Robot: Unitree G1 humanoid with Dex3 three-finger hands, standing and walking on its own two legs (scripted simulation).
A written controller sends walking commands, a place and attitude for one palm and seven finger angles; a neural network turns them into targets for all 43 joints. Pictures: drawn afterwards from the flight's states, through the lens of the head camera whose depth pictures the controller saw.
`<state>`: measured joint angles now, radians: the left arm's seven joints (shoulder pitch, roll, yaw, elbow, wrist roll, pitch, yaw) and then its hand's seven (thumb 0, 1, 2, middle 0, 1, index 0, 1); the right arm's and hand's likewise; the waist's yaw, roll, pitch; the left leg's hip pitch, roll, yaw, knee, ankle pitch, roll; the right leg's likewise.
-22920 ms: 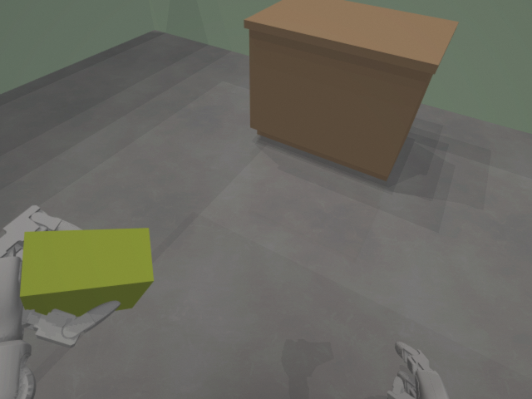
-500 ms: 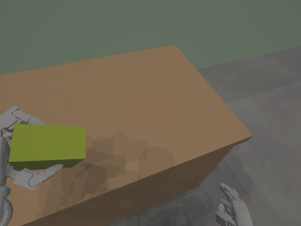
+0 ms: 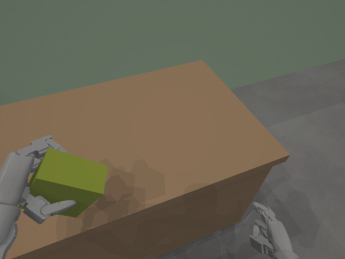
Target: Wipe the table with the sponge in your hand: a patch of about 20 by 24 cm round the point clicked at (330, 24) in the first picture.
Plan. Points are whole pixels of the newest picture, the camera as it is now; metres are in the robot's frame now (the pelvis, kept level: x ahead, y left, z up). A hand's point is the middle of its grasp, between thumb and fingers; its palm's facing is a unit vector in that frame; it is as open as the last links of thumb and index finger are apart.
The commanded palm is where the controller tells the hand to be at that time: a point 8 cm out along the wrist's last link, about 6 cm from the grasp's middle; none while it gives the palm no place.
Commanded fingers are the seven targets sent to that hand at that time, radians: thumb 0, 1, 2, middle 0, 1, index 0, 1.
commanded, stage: turn the palm down, sponge in hand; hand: left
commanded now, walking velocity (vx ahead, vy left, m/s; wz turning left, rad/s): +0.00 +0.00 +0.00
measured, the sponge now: (73, 188) +0.22 +0.22 +0.10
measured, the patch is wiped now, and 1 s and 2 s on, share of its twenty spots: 0.00 0.00 0.00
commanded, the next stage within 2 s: move the sponge above the wiping area in 1.88 s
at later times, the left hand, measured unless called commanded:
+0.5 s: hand (73, 165) +0.24 +0.21 +0.16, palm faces +0.19 -0.51 -0.84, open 10.3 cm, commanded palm +0.20 +0.26 +0.19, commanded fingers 0.00 0.10 1.30 -1.20 -1.60 -1.20 -1.60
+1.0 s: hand (48, 164) +0.24 +0.25 +0.16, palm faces +0.24 -0.25 -0.94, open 10.2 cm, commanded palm +0.20 +0.27 +0.20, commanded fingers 0.00 0.10 1.30 -1.20 -1.60 -1.20 -1.60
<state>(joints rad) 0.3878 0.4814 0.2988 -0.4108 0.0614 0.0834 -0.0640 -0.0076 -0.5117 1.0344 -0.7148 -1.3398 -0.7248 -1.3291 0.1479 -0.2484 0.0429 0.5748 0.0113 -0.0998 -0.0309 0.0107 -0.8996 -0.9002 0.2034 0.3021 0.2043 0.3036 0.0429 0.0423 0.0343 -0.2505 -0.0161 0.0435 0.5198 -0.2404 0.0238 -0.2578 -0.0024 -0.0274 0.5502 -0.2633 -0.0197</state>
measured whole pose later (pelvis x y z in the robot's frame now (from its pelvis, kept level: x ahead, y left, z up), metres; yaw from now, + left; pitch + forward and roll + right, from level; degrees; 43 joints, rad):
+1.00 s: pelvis +0.01 -0.02 +0.00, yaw +0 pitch -2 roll +1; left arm 0.25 0.58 0.13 -0.38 0.56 0.25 0.06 0.00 -0.52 1.03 -0.72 -1.33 -0.73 -1.32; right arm 0.09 -0.25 0.03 0.61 0.04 -0.03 -0.11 0.01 -0.90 -0.90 0.20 0.30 0.20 0.30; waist 0.11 0.11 0.00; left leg -0.23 0.01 0.02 0.52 -0.26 -0.01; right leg -0.23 0.03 -0.05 0.54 -0.28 -0.05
